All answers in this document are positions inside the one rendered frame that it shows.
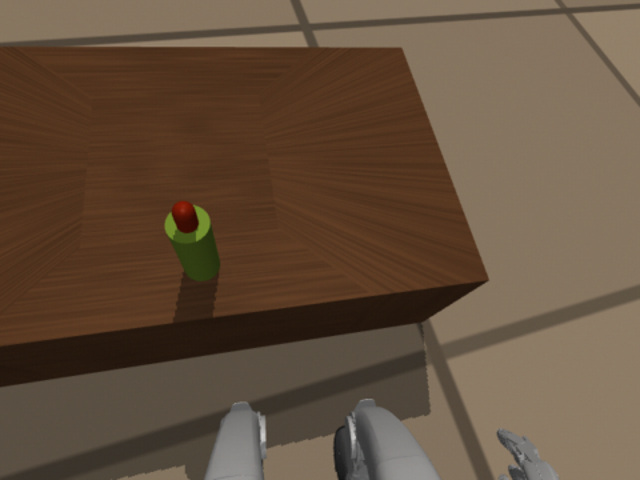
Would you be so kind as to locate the right robot hand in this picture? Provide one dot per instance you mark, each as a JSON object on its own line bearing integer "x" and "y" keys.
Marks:
{"x": 527, "y": 457}

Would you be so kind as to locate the bottle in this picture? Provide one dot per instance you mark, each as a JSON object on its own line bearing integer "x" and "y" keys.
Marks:
{"x": 190, "y": 232}

